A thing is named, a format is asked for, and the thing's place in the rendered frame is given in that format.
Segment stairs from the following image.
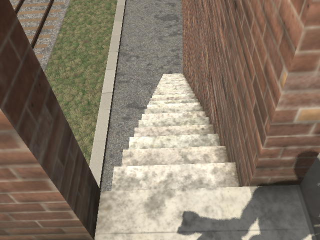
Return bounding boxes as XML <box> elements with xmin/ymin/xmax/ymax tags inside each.
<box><xmin>111</xmin><ymin>73</ymin><xmax>240</xmax><ymax>191</ymax></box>

